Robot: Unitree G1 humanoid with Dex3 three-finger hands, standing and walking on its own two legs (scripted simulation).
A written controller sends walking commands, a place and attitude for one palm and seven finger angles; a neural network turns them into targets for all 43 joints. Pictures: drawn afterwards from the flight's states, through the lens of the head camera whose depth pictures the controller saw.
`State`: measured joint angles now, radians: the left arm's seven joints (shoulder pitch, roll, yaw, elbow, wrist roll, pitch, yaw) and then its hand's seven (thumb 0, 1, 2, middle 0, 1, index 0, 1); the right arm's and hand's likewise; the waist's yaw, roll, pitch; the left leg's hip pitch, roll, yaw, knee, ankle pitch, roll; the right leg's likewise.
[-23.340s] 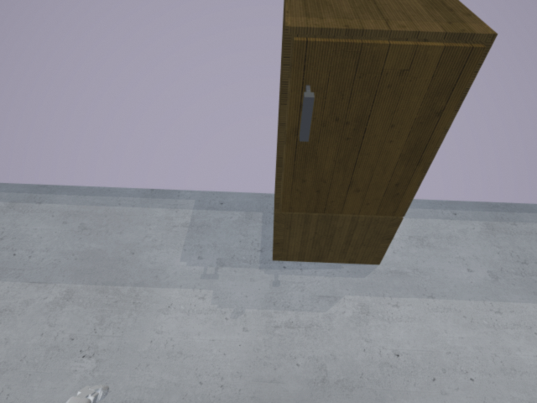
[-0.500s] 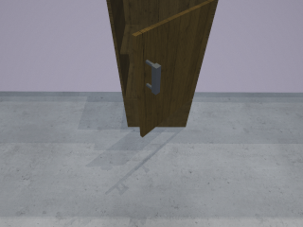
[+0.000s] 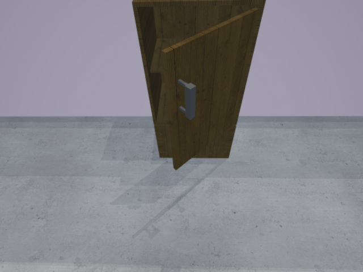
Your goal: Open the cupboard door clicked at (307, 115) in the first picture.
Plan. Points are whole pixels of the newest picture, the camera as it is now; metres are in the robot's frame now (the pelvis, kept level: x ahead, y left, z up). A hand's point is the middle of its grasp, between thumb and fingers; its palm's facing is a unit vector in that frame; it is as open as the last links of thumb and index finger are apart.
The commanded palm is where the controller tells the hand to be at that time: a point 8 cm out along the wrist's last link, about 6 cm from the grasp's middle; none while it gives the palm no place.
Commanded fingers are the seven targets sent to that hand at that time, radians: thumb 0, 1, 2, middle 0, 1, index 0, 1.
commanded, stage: let the arm hang, fingers relaxed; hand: left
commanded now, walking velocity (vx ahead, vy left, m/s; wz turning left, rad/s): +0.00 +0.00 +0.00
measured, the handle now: (185, 99) +0.62 +0.02 +0.01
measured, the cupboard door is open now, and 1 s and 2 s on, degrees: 44 44 44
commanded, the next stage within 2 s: look to check the result in 0.30 s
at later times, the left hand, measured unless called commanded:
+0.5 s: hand out of the picture +0.01 +0.16 -0.17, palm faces +0.04 -0.98 -0.20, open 7.4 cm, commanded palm none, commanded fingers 0.00 0.90 0.90 -0.20 -0.30 -0.20 -0.30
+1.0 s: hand out of the picture +0.03 +0.15 -0.17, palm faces +0.03 -0.98 -0.21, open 7.4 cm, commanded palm none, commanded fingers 0.00 0.90 0.90 -0.20 -0.30 -0.20 -0.30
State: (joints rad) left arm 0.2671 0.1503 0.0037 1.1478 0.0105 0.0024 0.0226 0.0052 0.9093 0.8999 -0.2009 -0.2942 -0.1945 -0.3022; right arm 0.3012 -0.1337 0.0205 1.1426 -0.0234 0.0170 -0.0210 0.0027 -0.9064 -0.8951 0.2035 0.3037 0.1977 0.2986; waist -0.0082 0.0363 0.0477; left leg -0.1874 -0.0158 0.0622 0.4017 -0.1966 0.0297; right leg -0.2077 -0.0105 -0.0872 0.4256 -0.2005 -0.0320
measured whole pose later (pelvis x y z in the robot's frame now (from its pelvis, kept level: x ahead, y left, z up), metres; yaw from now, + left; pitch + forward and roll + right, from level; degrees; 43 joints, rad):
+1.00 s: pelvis +0.03 -0.02 +0.00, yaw +0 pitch -1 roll +1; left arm 0.25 0.14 0.01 1.16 0.01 -0.02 0.03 0.00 0.91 0.90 -0.20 -0.29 -0.20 -0.30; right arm 0.26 -0.15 0.02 1.16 -0.02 0.01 -0.04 0.00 -0.91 -0.90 0.20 0.30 0.20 0.30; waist -0.01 0.03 0.05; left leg -0.13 0.01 0.04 0.36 -0.22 0.00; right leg -0.14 0.02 -0.10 0.38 -0.23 -0.06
